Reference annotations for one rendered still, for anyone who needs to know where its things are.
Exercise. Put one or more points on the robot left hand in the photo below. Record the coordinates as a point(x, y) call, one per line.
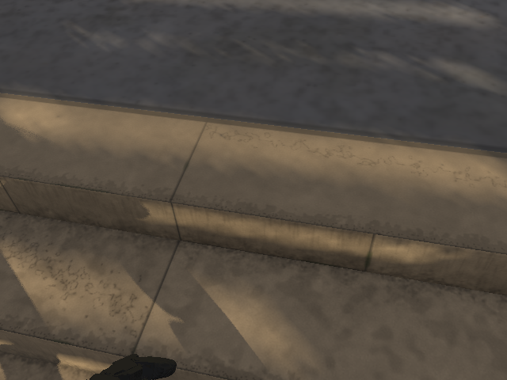
point(133, 367)

